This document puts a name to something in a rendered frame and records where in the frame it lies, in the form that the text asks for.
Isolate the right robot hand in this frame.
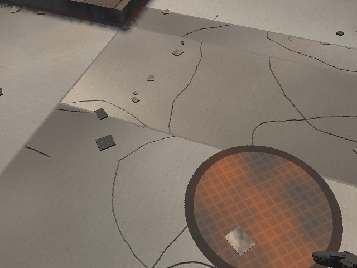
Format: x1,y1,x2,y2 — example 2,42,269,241
312,251,357,268

